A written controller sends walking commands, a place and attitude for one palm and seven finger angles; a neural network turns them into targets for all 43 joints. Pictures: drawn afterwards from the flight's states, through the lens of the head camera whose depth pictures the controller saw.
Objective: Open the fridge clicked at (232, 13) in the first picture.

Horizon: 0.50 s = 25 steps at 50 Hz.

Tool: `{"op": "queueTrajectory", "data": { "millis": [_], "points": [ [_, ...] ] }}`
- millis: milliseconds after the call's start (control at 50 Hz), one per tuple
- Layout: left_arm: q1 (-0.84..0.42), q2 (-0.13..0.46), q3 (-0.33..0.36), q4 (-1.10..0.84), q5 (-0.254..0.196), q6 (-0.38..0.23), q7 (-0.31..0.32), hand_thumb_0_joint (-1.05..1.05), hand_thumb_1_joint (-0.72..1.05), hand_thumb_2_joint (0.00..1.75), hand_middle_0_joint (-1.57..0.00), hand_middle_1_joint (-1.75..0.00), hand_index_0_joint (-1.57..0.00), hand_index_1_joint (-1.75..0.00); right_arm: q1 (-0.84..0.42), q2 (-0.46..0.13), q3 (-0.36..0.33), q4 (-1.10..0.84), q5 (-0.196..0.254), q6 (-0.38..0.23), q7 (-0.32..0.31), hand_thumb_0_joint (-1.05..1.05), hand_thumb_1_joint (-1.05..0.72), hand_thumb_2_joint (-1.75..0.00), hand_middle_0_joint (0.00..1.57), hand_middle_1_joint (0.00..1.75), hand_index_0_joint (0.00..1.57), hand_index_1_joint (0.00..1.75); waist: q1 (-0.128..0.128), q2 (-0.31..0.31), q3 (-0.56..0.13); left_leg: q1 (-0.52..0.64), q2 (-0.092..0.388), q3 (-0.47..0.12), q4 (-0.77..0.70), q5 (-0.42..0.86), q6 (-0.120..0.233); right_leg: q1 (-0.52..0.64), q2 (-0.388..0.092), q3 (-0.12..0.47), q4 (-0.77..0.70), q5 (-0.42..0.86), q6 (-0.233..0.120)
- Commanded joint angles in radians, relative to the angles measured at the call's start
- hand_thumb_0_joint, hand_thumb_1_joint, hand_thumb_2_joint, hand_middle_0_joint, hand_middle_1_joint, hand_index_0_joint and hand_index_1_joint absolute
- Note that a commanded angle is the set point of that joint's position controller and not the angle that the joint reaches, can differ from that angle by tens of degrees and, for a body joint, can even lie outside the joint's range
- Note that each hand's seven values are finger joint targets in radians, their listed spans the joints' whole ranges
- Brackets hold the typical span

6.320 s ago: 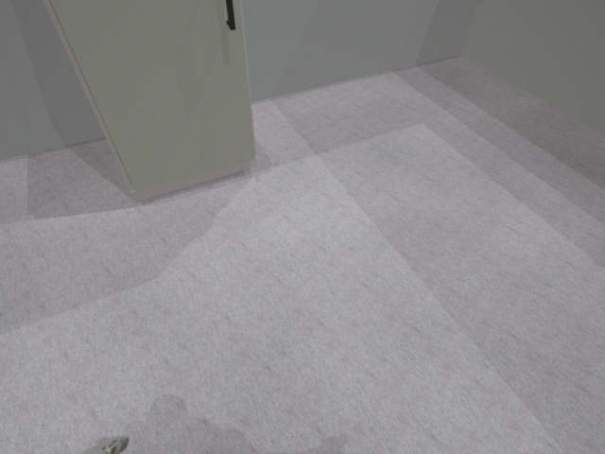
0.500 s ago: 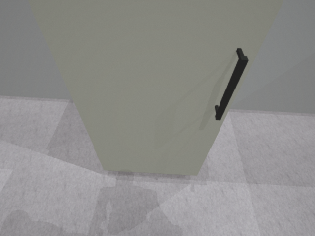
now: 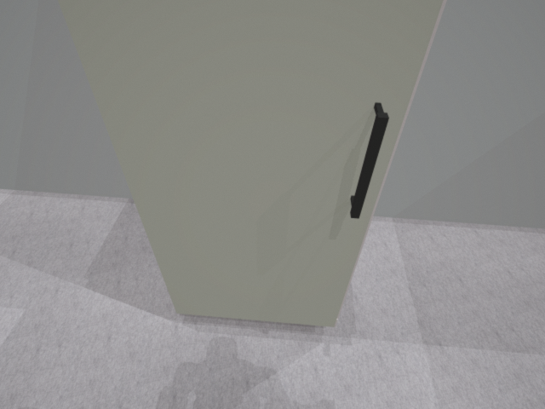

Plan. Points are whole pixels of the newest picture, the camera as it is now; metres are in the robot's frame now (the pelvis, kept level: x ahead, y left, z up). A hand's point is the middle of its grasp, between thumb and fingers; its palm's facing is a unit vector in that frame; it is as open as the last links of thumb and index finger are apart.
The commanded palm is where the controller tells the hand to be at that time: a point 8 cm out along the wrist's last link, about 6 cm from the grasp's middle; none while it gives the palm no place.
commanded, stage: come to a stop and stand still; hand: right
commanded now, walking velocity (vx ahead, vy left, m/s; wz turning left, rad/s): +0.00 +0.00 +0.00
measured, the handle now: (365, 165) +0.55 -0.15 +0.08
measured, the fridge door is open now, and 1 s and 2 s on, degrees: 0 0 0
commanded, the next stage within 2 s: look again from close up in 0.26 s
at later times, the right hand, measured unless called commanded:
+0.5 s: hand out of the picture +0.02 -0.21 -0.15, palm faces -0.01 +0.95 -0.32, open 7.4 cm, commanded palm none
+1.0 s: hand out of the picture +0.06 -0.19 -0.15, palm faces +0.00 +0.95 -0.32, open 7.4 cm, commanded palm none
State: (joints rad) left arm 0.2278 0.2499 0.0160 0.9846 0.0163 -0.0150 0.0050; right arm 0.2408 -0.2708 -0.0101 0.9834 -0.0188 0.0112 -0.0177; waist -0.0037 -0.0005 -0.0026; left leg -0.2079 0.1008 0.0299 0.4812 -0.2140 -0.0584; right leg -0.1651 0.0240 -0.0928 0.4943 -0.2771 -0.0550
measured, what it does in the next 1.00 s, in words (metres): stands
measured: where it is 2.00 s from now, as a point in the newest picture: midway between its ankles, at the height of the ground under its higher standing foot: outside the picture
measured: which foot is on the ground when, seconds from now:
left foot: down 0.00-1.00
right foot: down 0.00-1.00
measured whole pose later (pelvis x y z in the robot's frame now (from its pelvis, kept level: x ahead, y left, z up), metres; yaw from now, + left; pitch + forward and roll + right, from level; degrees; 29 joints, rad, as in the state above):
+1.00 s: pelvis -0.01 +0.05 +0.01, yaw -2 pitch -2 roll +0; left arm 0.18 0.31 0.01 1.11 0.01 0.00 -0.01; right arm 0.16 -0.30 0.00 1.07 -0.01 -0.02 0.00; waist 0.01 -0.01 0.04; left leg -0.17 0.04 0.09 0.36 -0.14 0.00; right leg -0.14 -0.03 -0.04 0.36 -0.18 0.02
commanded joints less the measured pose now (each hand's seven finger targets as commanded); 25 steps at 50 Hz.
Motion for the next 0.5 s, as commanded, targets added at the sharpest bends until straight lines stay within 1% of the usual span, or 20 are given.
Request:
{"op": "queueTrajectory", "data": {
  "millis": [0, 40, 80, 120, 140, 180, 200, 220, 240, 260, 340, 360, 380, 420, 440, 460, 480],
  "points": [
    [-0.038, 0.211, 0.044, -0.06, 0.001, -0.022, 0.01, 0.0, 0.9, 0.9, -0.2, -0.3, -0.2, -0.3, -0.015, -0.163, -0.028, -0.053, -0.005, -0.019, -0.008, 0.0, -0.9, -0.9, 0.2, 0.3, 0.2, 0.3, -0.003, -0.033, 0.063, 0.028, 0.012, -0.028, -0.061, 0.014, 0.067, -0.123, -0.153, 0.189, -0.237, -0.026, 0.012],
    [-0.046, 0.225, 0.046, -0.056, 0.0, -0.019, 0.007, 0.0, 0.9, 0.9, -0.2, -0.3, -0.2, -0.3, -0.02, -0.177, -0.027, -0.046, -0.006, -0.02, -0.005, 0.0, -0.9, -0.9, 0.2, 0.3, 0.2, 0.3, -0.002, -0.032, 0.079, 0.024, 0.013, -0.032, -0.075, 0.001, 0.067, -0.135, -0.153, 0.193, -0.257, -0.089, 0.014],
    [-0.046, 0.229, 0.044, -0.05, -0.001, -0.019, 0.004, 0.0, 0.9, 0.9, -0.2, -0.3, -0.2, -0.3, -0.021, -0.184, -0.026, -0.043, -0.006, -0.023, -0.005, 0.0, -0.9, -0.9, 0.2, 0.3, 0.2, 0.3, -0.002, -0.021, 0.057, 0.034, 0.018, -0.037, -0.085, 0.008, 0.068, -0.122, -0.153, 0.192, -0.255, -0.08, 0.014],
    [-0.049, 0.239, 0.045, -0.042, -0.001, -0.018, 0.003, 0.0, 0.9, 0.9, -0.2, -0.3, -0.2, -0.3, -0.026, -0.194, -0.025, -0.036, -0.005, -0.024, -0.004, 0.0, -0.9, -0.9, 0.2, 0.3, 0.2, 0.3, 0.001, -0.013, 0.054, 0.031, 0.022, -0.04, -0.095, 0.0, 0.068, -0.115, -0.153, 0.192, -0.26, -0.088, 0.017],
    [-0.05, 0.243, 0.045, -0.036, -0.002, -0.018, 0.002, 0.0, 0.9, 0.9, -0.2, -0.3, -0.2, -0.3, -0.027, -0.196, -0.024, -0.029, -0.005, -0.024, -0.003, 0.0, -0.9, -0.9, 0.2, 0.3, 0.2, 0.3, 0.002, -0.019, 0.057, 0.029, 0.023, -0.04, -0.1, -0.006, 0.068, -0.114, -0.153, 0.19, -0.264, -0.099, 0.019],
    [-0.05, 0.245, 0.043, -0.027, -0.003, -0.017, 0.001, 0.0, 0.9, 0.9, -0.2, -0.3, -0.2, -0.3, -0.026, -0.204, -0.023, -0.021, -0.004, -0.027, -0.003, 0.0, -0.9, -0.9, 0.2, 0.3, 0.2, 0.3, 0.002, -0.019, 0.046, 0.034, 0.028, -0.045, -0.111, -0.002, 0.069, -0.105, -0.151, 0.186, -0.258, -0.083, 0.02],
    [-0.051, 0.247, 0.041, -0.022, -0.004, -0.017, 0.0, 0.0, 0.9, 0.9, -0.2, -0.3, -0.2, -0.3, -0.028, -0.209, -0.022, -0.017, -0.003, -0.028, -0.003, 0.0, -0.9, -0.9, 0.2, 0.3, 0.2, 0.3, 0.002, -0.01, 0.048, 0.031, 0.032, -0.047, -0.118, -0.005, 0.069, -0.101, -0.149, 0.183, -0.255, -0.078, 0.021],
    [-0.051, 0.25, 0.041, -0.016, -0.004, -0.017, 0.0, 0.0, 0.9, 0.9, -0.2, -0.3, -0.2, -0.3, -0.03, -0.211, -0.02, -0.013, -0.003, -0.029, -0.002, 0.0, -0.9, -0.9, 0.2, 0.3, 0.2, 0.3, 0.005, -0.015, 0.048, 0.028, 0.033, -0.052, -0.124, -0.008, 0.07, -0.097, -0.147, 0.181, -0.253, -0.073, 0.023],
    [-0.052, 0.251, 0.04, -0.009, -0.005, -0.016, -0.001, 0.0, 0.9, 0.9, -0.2, -0.3, -0.2, -0.3, -0.031, -0.215, -0.019, -0.007, -0.003, -0.03, -0.002, 0.0, -0.9, -0.9, 0.2, 0.3, 0.2, 0.3, 0.006, -0.006, 0.05, 0.023, 0.034, -0.055, -0.132, -0.017, 0.07, -0.094, -0.148, 0.177, -0.252, -0.077, 0.024],
    [-0.045, 0.247, 0.039, -0.005, -0.006, -0.015, -0.002, 0.0, 0.9, 0.9, -0.2, -0.3, -0.2, -0.3, -0.031, -0.214, -0.019, -0.004, -0.003, -0.032, -0.003, 0.0, -0.9, -0.9, 0.2, 0.3, 0.2, 0.3, 0.007, 0.007, 0.036, 0.028, 0.036, -0.054, -0.136, -0.01, 0.07, -0.082, -0.146, 0.175, -0.242, -0.055, 0.024],
    [-0.048, 0.25, 0.035, 0.019, -0.007, -0.016, -0.001, 0.0, 0.9, 0.9, -0.2, -0.3, -0.2, -0.3, -0.044, -0.224, -0.016, 0.01, 0.0, -0.035, -0.002, 0.0, -0.9, -0.9, 0.2, 0.3, 0.2, 0.3, 0.01, 0.001, 0.035, 0.027, 0.043, -0.063, -0.155, -0.008, 0.071, -0.066, -0.143, 0.157, -0.23, -0.007, 0.031],
    [-0.049, 0.246, 0.033, 0.023, -0.008, -0.014, -0.002, 0.0, 0.9, 0.9, -0.2, -0.3, -0.2, -0.3, -0.042, -0.224, -0.015, 0.014, 0.0, -0.037, -0.003, 0.0, -0.9, -0.9, 0.2, 0.3, 0.2, 0.3, 0.009, 0.015, 0.035, 0.023, 0.044, -0.065, -0.162, -0.008, 0.071, -0.061, -0.141, 0.156, -0.221, 0.006, 0.03],
    [-0.046, 0.248, 0.033, 0.026, -0.008, -0.016, -0.002, 0.0, 0.9, 0.9, -0.2, -0.3, -0.2, -0.3, -0.048, -0.224, -0.016, 0.015, 0.001, -0.038, -0.004, 0.0, -0.9, -0.9, 0.2, 0.3, 0.2, 0.3, 0.012, 0.012, 0.025, 0.032, 0.045, -0.067, -0.16, 0.002, 0.073, -0.055, -0.141, 0.155, -0.22, 0.028, 0.031],
    [-0.053, 0.247, 0.03, 0.036, -0.008, -0.016, -0.001, 0.0, 0.9, 0.9, -0.2, -0.3, -0.2, -0.3, -0.054, -0.226, -0.016, 0.02, 0.002, -0.039, -0.003, 0.0, -0.9, -0.9, 0.2, 0.3, 0.2, 0.3, 0.011, 0.017, 0.032, 0.027, 0.048, -0.07, -0.171, -0.002, 0.074, -0.05, -0.14, 0.15, -0.216, 0.043, 0.032],
    [-0.055, 0.245, 0.03, 0.041, -0.008, -0.015, -0.002, 0.0, 0.9, 0.9, -0.2, -0.3, -0.2, -0.3, -0.054, -0.226, -0.016, 0.023, 0.002, -0.04, -0.003, 0.0, -0.9, -0.9, 0.2, 0.3, 0.2, 0.3, 0.01, 0.006, 0.029, 0.028, 0.048, -0.073, -0.177, -0.015, 0.074, -0.049, -0.139, 0.149, -0.216, 0.036, 0.034],
    [-0.053, 0.241, 0.029, 0.042, -0.008, -0.014, -0.002, 0.0, 0.9, 0.9, -0.2, -0.3, -0.2, -0.3, -0.051, -0.226, -0.017, 0.025, 0.002, -0.042, -0.004, 0.0, -0.9, -0.9, 0.2, 0.3, 0.2, 0.3, 0.011, 0.019, 0.02, 0.03, 0.047, -0.074, -0.18, -0.004, 0.075, -0.038, -0.139, 0.148, -0.208, 0.054, 0.034],
    [-0.055, 0.24, 0.028, 0.046, -0.008, -0.014, -0.002, 0.0, 0.9, 0.9, -0.2, -0.3, -0.2, -0.3, -0.057, -0.226, -0.016, 0.027, 0.002, -0.041, -0.004, 0.0, -0.9, -0.9, 0.2, 0.3, 0.2, 0.3, 0.012, 0.018, 0.024, 0.028, 0.05, -0.072, -0.183, -0.009, 0.074, -0.039, -0.138, 0.143, -0.208, 0.055, 0.036]
  ]
}}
